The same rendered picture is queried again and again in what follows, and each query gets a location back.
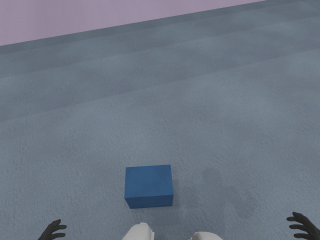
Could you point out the carton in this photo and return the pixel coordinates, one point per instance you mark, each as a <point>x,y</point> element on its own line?
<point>148,186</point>

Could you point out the robot left hand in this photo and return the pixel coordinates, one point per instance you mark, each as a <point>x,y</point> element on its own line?
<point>54,226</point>

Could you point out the robot right hand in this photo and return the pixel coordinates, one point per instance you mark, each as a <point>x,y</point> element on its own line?
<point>308,226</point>

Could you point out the robot left thigh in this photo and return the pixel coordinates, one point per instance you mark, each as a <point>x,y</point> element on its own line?
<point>139,232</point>

